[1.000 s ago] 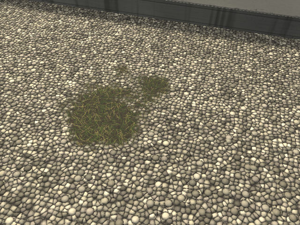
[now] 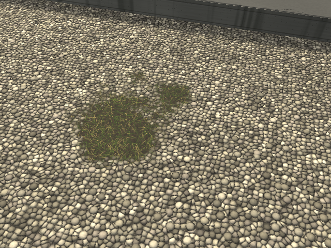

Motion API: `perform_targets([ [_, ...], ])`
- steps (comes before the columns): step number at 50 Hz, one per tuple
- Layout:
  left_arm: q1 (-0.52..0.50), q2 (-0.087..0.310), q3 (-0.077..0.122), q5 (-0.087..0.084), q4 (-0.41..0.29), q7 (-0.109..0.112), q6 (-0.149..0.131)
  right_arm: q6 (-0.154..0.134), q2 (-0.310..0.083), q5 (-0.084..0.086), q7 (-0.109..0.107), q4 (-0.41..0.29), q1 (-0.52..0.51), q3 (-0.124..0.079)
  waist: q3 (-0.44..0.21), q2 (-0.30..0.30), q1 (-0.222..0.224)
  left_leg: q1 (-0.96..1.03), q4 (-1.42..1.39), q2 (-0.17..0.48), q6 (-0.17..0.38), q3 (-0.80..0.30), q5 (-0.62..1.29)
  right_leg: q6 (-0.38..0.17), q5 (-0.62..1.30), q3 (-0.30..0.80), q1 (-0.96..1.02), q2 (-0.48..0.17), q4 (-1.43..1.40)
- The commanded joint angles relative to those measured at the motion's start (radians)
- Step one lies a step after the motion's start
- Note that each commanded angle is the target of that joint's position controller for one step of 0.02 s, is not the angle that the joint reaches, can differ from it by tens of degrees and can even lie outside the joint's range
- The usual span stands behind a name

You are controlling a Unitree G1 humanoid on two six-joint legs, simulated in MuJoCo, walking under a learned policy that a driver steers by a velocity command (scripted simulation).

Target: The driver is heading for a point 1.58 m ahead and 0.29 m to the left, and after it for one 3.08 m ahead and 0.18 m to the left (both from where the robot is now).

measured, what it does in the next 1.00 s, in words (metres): walks ahead: right foot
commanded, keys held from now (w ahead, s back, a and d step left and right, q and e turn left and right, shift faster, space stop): no key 0.48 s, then w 0.48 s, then w+q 0.04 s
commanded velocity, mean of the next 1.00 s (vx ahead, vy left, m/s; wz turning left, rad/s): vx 0.15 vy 0.00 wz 0.00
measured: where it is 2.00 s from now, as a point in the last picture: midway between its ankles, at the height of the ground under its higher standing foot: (171, 211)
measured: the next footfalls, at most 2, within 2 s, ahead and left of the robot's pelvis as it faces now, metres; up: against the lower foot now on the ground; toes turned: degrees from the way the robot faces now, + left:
right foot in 0.88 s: +0.20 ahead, -0.14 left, +0.00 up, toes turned -4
left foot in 1.38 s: +0.51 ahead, +0.01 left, +0.00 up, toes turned +15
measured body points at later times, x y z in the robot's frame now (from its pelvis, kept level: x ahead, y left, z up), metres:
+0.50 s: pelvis +0.01 +0.01 +0.00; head +0.02 +0.02 +0.45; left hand -0.02 +0.22 -0.17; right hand -0.02 -0.20 -0.16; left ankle -0.03 +0.08 -0.74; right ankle +0.00 -0.12 -0.74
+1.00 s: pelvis +0.16 -0.06 -0.01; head +0.17 -0.08 +0.44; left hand +0.19 +0.18 -0.15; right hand +0.12 -0.30 -0.17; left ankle +0.06 +0.06 -0.66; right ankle +0.16 -0.13 -0.74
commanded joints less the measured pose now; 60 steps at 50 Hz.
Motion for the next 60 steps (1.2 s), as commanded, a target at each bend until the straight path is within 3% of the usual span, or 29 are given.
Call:
perform_targets([
  [1, 0.067, 0.069, 0.008, 0.0, -0.003, 0.003, -0.002, -0.004, -0.075, 0.0, -0.003, -0.006, 0.077, -0.011, 0.051, 0.011, 0.0, -0.044, -0.078, 0.137, 0.01, -0.116, 0.142, -0.03, 0.124, 0.074, -0.016, -0.095, -0.042],
  [24, 0.093, 0.052, 0.007, -0.001, 0.001, 0.007, -0.001, -0.009, -0.061, 0.001, -0.005, -0.006, 0.108, -0.012, 0.058, 0.012, 0.0, -0.026, -0.08, 0.139, 0.015, -0.119, 0.203, -0.018, 0.124, 0.062, -0.019, -0.099, -0.025],
  [26, 0.091, 0.047, 0.006, 0.004, -0.001, 0.006, 0.001, -0.006, -0.071, -0.001, -0.004, -0.006, 0.118, -0.017, 0.051, 0.027, -0.01, -0.025, -0.122, 0.13, 0.024, -0.14, -0.028, -0.023, 0.015, 0.042, -0.032, -0.074, -0.01],
  [27, 0.08, 0.052, 0.009, 0.01, -0.013, 0.004, 0.001, -0.001, -0.1, 0.0, -0.004, -0.006, 0.13, -0.028, 0.066, 0.059, -0.019, -0.026, -0.147, 0.137, 0.045, -0.175, -0.185, -0.028, -0.079, 0.01, -0.074, -0.041, 0.045],
  [29, 0.03, 0.056, 0.015, 0.029, -0.053, -0.009, -0.001, 0.011, -0.144, 0.0, 0.0, 0.003, 0.192, -0.052, 0.125, 0.133, -0.053, -0.014, -0.222, 0.232, 0.128, -0.321, -0.512, -0.042, -0.252, -0.069, -0.246, 0.011, 0.216],
  [30, -0.003, 0.051, 0.015, 0.039, -0.077, -0.016, -0.006, 0.012, -0.145, -0.003, 0.003, 0.008, 0.222, -0.058, 0.172, 0.14, -0.071, -0.028, -0.26, 0.293, 0.169, -0.393, -0.578, -0.047, -0.269, -0.095, -0.314, -0.009, 0.294],
  [32, -0.066, 0.057, 0.021, 0.04, -0.125, -0.03, -0.025, -0.002, -0.139, -0.018, 0.008, 0.012, 0.254, -0.065, 0.221, 0.103, -0.08, -0.007, -0.302, 0.365, 0.223, -0.466, -0.51, -0.051, -0.279, -0.081, -0.453, -0.067, 0.455],
  [35, -0.081, 0.067, 0.036, 0.029, -0.159, -0.05, -0.056, -0.033, -0.141, -0.015, 0.012, -0.005, 0.229, -0.07, 0.172, 0.049, -0.045, 0.07, -0.282, 0.336, 0.206, -0.374, -0.294, -0.047, -0.204, -0.076, -0.499, -0.093, 0.466],
  [40, -0.129, 0.071, 0.052, 0.013, -0.221, -0.066, -0.06, -0.059, -0.155, -0.012, 0.014, -0.023, 0.21, -0.072, 0.134, 0.113, -0.025, -0.025, -0.221, 0.28, 0.171, -0.228, -0.115, -0.05, -0.117, -0.133, -0.297, -0.058, 0.277],
  [42, -0.031, 0.067, 0.06, 0.007, -0.202, -0.065, -0.062, -0.063, -0.166, -0.003, 0.019, -0.034, 0.174, -0.074, 0.118, 0.1, 0.034, -0.141, -0.134, 0.257, 0.146, -0.174, -0.035, -0.058, -0.033, -0.176, -0.081, -0.018, 0.168],
  [43, 0.069, 0.087, 0.074, 0.007, -0.168, -0.059, -0.066, -0.068, -0.162, -0.005, 0.023, -0.038, 0.171, -0.07, 0.083, 0.066, 0.074, -0.203, -0.027, 0.223, 0.125, -0.136, 0.073, -0.063, -0.041, -0.183, 0.075, 0.016, 0.127],
  [44, 0.205, 0.137, 0.096, 0.012, -0.131, -0.049, -0.078, -0.078, -0.138, -0.008, 0.03, -0.044, 0.169, -0.06, 0.012, -0.014, 0.132, -0.277, 0.185, 0.161, 0.092, -0.059, 0.139, -0.083, -0.094, -0.091, 0.253, -0.047, 0.071],
  [45, 0.361, 0.256, 0.124, 0.027, -0.115, -0.038, -0.084, -0.082, -0.051, 0.004, 0.04, -0.094, 0.167, -0.037, -0.081, -0.26, 0.167, -0.471, 0.564, 0.029, 0.026, 0.075, -0.085, -0.175, -0.41, 0.37, 0.407, -0.343, -0.135],
  [46, 0.369, 0.241, 0.12, 0.019, -0.091, -0.041, -0.066, -0.078, -0.11, -0.018, 0.048, -0.11, 0.154, -0.057, -0.059, -0.242, 0.131, -0.578, 0.779, 0.003, 0.038, 0.011, -0.28, -0.238, -0.558, 0.656, 0.334, -0.428, -0.262],
  [47, 0.226, 0.205, 0.108, 0.016, -0.132, -0.044, -0.061, -0.072, -0.121, -0.027, 0.055, -0.125, 0.112, -0.061, 0.047, -0.113, 0.06, -0.62, 0.862, 0.083, 0.055, -0.029, -0.193, -0.231, -0.59, 0.561, 0.222, -0.413, -0.244],
  [48, 0.129, 0.165, 0.097, 0.012, -0.168, -0.052, -0.069, -0.075, -0.105, -0.026, 0.065, -0.131, 0.069, -0.058, 0.094, -0.031, 0.036, -0.603, 0.843, 0.119, 0.056, -0.04, -0.094, -0.216, -0.448, 0.441, 0.121, -0.372, -0.251],
  [49, 0.083, 0.148, 0.09, 0.012, -0.181, -0.053, -0.08, -0.075, -0.083, -0.018, 0.069, -0.128, 0.071, -0.057, 0.101, -0.011, 0.002, -0.55, 0.799, 0.141, 0.05, -0.046, -0.036, -0.188, -0.296, 0.318, 0.063, -0.327, -0.263],
  [51, 0.098, 0.101, 0.072, 0.013, -0.167, -0.044, -0.099, -0.055, -0.076, -0.024, 0.072, -0.114, 0.1, -0.06, 0.078, -0.03, -0.028, -0.488, 0.764, 0.144, 0.03, -0.037, 0.006, -0.15, -0.062, 0.147, 0.04, -0.268, -0.265],
  [53, 0.162, 0.1, 0.067, 0.013, -0.141, -0.036, -0.112, -0.039, -0.084, -0.02, 0.075, -0.127, 0.068, -0.068, 0.078, -0.042, -0.03, -0.531, 0.759, 0.131, 0.025, -0.028, 0.043, -0.139, 0.115, 0.051, 0.076, -0.252, -0.258],
  [57, 0.219, 0.092, 0.057, 0.017, -0.13, -0.031, -0.118, -0.028, -0.073, -0.014, 0.079, -0.193, -0.105, -0.066, 0.107, -0.048, -0.009, -0.627, 0.655, 0.113, 0.019, 0.006, 0.147, -0.116, 0.347, -0.082, 0.106, -0.234, -0.255],
  [60, 0.221, 0.087, 0.049, 0.014, -0.132, -0.024, -0.123, -0.032, -0.051, -0.011, 0.084, -0.245, -0.235, -0.053, 0.126, -0.058, 0.007, -0.571, 0.44, 0.092, 0.018, 0.074, 0.226, -0.102, 0.473, -0.17, 0.096, -0.212, -0.248],
])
